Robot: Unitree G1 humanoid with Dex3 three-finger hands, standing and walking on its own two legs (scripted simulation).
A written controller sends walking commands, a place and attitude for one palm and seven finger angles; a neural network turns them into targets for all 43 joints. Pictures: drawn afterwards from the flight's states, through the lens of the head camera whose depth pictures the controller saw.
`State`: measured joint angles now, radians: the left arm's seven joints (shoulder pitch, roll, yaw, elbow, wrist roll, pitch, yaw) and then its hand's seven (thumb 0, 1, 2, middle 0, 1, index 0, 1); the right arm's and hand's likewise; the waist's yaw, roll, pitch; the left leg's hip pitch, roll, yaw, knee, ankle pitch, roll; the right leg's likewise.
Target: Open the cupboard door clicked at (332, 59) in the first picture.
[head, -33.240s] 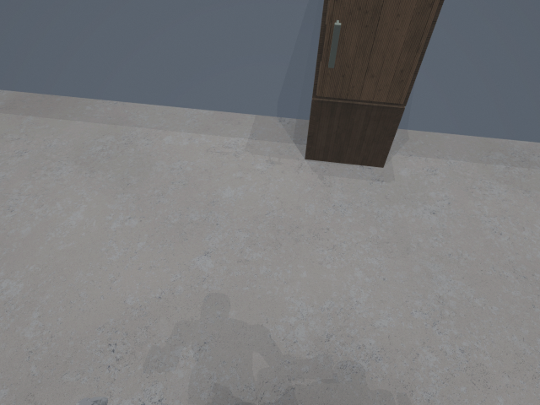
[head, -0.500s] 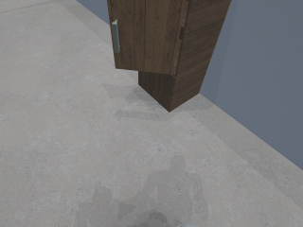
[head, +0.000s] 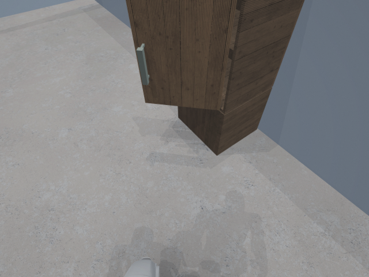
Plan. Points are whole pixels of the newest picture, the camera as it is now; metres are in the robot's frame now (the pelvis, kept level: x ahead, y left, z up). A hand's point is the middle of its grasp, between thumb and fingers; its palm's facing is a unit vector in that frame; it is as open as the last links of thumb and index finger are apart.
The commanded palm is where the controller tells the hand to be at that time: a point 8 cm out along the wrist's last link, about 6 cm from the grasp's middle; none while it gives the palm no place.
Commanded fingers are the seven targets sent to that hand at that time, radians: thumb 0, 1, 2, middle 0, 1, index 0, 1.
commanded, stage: take the last steps up to it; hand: left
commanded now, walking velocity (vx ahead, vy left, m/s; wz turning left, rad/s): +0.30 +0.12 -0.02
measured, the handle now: (144, 64) +0.96 +0.24 -0.10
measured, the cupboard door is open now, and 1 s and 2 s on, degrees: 45 45 45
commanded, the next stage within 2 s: come to a stop and stand still in 0.74 s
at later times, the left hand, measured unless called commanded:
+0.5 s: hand (98, 228) +0.26 +0.27 -0.17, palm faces +0.01 -0.98 -0.19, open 7.3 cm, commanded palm none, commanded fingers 0.00 0.90 0.90 -0.20 -0.30 -0.20 -0.30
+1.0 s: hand (119, 190) +0.38 +0.24 -0.19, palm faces +0.00 -0.98 -0.20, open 7.2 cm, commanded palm none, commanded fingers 0.00 0.90 0.90 -0.20 -0.30 -0.20 -0.30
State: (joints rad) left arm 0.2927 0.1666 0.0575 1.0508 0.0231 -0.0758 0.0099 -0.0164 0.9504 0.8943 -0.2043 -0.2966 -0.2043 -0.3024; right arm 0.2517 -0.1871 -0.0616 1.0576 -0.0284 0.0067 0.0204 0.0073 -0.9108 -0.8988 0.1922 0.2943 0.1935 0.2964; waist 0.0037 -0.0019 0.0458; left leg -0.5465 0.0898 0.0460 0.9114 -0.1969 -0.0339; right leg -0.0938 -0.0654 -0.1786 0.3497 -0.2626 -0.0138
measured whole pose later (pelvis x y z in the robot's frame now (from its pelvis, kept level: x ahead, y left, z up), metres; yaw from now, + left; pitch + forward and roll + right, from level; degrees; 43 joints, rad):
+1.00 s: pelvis +0.36 +0.06 -0.01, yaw -4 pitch -1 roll +0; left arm 0.26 0.17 0.04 1.08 0.02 -0.03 0.02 -0.01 0.94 0.89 -0.20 -0.30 -0.20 -0.30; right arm 0.21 -0.18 -0.04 1.06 -0.02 -0.01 -0.02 0.01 -0.94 -0.90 0.19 0.29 0.20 0.30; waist 0.01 0.00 0.06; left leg -0.38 0.06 0.05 0.58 -0.14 -0.04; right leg -0.15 -0.03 -0.13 0.47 -0.31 -0.01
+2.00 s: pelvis +0.34 +0.02 -0.01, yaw -4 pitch +0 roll +0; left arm 0.27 0.16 0.00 1.10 0.01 0.00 0.02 0.00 0.91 0.89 -0.20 -0.30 -0.20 -0.30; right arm 0.29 -0.13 0.00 1.11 -0.02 0.01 -0.03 0.00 -0.91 -0.90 0.20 0.29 0.20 0.30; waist 0.00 -0.01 0.04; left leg -0.17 0.02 0.02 0.43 -0.25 -0.01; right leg -0.16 0.02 -0.07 0.42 -0.26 -0.05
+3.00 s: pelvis +0.34 +0.09 -0.02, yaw -6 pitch -2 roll -1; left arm 0.43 0.14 0.01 1.10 0.03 0.03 0.01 0.00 0.91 0.89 -0.20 -0.30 -0.20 -0.30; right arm 0.40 -0.15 0.00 1.10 -0.02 -0.01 -0.01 0.01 -0.91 -0.90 0.20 0.29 0.20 0.30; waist 0.01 -0.03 0.01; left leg -0.20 -0.05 0.10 0.54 -0.32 0.11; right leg -0.26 -0.05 -0.02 0.66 -0.39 -0.01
